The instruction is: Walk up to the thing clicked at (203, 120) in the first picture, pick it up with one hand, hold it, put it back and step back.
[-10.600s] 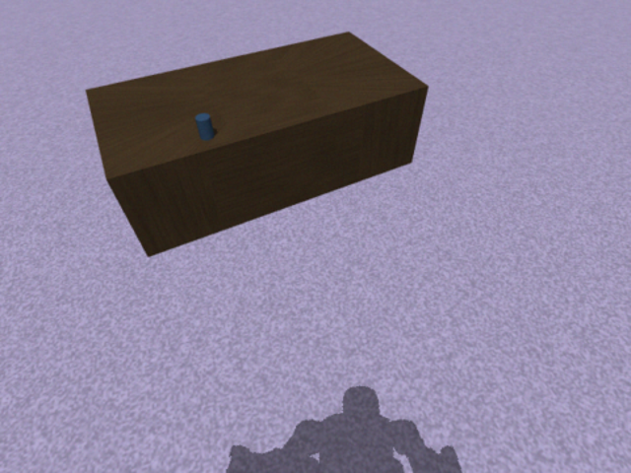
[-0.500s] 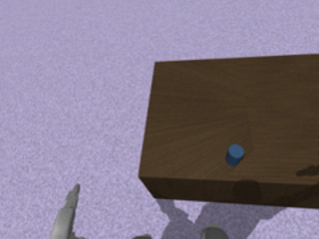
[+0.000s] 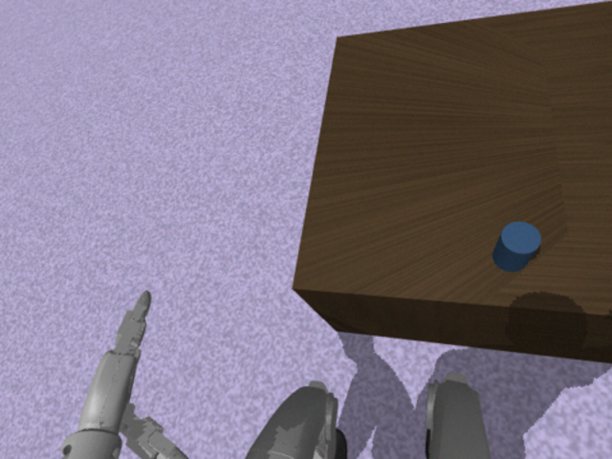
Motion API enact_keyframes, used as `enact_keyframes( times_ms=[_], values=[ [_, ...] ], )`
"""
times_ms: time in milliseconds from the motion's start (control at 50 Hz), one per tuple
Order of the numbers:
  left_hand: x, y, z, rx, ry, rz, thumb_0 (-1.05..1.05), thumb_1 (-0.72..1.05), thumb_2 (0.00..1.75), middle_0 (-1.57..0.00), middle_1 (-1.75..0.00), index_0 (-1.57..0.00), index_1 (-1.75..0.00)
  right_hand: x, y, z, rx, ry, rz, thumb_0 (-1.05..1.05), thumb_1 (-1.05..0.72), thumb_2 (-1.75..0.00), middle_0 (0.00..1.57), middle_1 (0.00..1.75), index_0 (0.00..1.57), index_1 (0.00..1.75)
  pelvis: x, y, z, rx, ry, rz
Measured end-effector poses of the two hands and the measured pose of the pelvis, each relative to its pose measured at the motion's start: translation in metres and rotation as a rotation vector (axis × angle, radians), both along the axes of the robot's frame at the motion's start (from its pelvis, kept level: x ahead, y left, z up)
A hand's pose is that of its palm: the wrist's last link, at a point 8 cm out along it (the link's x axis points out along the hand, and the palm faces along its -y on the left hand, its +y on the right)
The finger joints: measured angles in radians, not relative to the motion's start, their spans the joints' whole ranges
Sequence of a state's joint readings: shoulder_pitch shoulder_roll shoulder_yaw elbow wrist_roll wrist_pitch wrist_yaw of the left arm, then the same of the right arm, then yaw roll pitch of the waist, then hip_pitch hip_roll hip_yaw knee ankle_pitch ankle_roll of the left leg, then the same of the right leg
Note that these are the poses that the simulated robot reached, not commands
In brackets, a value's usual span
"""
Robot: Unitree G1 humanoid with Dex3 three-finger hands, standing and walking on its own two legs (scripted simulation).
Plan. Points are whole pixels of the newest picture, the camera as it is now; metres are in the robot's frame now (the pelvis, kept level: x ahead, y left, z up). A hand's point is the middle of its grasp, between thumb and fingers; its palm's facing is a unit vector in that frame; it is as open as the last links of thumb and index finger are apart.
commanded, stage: approach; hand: right
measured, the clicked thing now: (515, 247) +0.45 -0.22 -0.18
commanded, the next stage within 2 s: close in in 0.14 s
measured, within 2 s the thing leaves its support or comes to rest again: neither
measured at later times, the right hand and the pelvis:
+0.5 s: hand (577, 275) +0.40 -0.29 -0.17, palm faces +0.19 +0.98 +0.05, open 17.7 cm; pelvis -0.04 +0.00 -0.11, yaw +4 degrees
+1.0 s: hand (527, 268) +0.41 -0.23 -0.17, palm faces +0.17 +0.98 +0.04, open 17.6 cm; pelvis -0.04 +0.01 -0.11, yaw +4 degrees
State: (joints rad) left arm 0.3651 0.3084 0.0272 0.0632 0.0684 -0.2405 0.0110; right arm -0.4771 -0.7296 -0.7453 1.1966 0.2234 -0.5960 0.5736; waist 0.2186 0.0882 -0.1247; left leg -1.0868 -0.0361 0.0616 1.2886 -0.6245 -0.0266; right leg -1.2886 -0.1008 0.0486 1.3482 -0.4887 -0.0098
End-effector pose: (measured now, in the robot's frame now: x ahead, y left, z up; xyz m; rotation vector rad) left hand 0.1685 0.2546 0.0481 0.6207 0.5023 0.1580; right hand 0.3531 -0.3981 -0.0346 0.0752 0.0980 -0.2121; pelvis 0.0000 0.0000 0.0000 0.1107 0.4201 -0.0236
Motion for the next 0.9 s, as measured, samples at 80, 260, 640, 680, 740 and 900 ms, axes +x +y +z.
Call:
enact_keyframes(
  times_ms=[80,260,640,680,740,900],
  values=[
    [-0.01,0.006,-0.006,0.064,0.002,-0.002,-0.01,-0.54,0.06,-0.05,-0.03,-0.04,-0.05,0.005,0.007,-0.04,-0.005,-0.003,0.005,-0.02,0.6,-0.05,0.05,0.06,0.05,0.06,-0.008,0.002,-0.023,0.019,0.032,0.009],
    [-0.024,0.008,-0.009,0.189,-0.047,-0.044,-0.01,-0.53,0.05,-0.05,-0.04,-0.04,-0.05,0.018,0.025,-0.112,-0.007,0.0,0.024,-0.02,0.61,-0.06,0.04,0.06,0.04,0.06,-0.025,0.002,-0.073,0.047,0.091,0.035],
    [-0.044,-0.004,-0.014,0.16,-0.121,-0.045,-0.01,-0.5,0.03,-0.06,-0.05,-0.07,-0.05,0.024,0.081,-0.138,-0.038,-0.032,0.044,-0.02,0.56,-0.05,0.04,0.06,0.04,0.06,-0.04,0.004,-0.111,0.043,0.1,0.044],
    [-0.046,-0.005,-0.014,0.153,-0.122,-0.043,-0.01,-0.51,0.03,-0.06,-0.05,-0.07,-0.05,0.026,0.085,-0.138,-0.038,-0.027,0.035,-0.02,0.55,-0.05,0.04,0.06,0.04,0.06,-0.039,0.004,-0.111,0.041,0.098,0.046],
    [-0.048,-0.001,-0.012,0.158,-0.121,-0.03,-0.01,-0.51,0.03,-0.06,-0.06,-0.07,-0.05,0.028,0.091,-0.138,-0.034,-0.025,0.022,-0.02,0.55,-0.06,0.03,0.06,0.04,0.06,-0.038,0.005,-0.11,0.038,0.098,0.049],
    [-0.048,0.01,-0.007,0.186,-0.122,0.003,-0.01,-0.51,0.03,-0.06,-0.06,-0.07,-0.05,0.03,0.109,-0.139,-0.04,-0.029,0.041,-0.02,0.55,-0.06,0.02,0.06,0.03,0.06,-0.037,0.007,-0.11,0.029,0.098,0.053]
  ],
)
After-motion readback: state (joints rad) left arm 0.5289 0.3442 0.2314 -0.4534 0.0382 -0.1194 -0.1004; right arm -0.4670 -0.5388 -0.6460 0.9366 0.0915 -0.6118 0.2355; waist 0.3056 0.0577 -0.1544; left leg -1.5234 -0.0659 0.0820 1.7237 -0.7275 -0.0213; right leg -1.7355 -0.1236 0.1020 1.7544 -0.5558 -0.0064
